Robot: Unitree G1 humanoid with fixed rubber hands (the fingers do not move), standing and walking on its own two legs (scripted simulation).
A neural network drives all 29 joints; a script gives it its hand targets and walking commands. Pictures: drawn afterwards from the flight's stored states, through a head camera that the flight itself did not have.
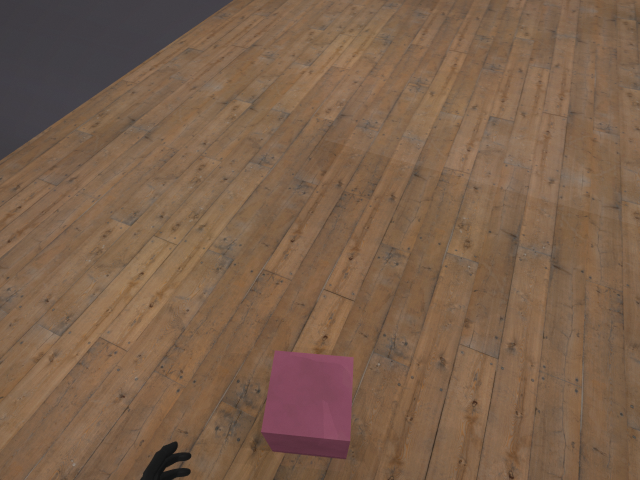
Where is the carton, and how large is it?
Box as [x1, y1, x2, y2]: [261, 350, 353, 458]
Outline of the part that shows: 275,350 261,432 273,451 345,458 350,435 353,357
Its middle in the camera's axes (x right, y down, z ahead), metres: -0.02 +0.46 +1.06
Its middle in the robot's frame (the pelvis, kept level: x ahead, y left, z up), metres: +0.38 +0.02 -0.65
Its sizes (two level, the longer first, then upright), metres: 0.210 0.200 0.250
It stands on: the floor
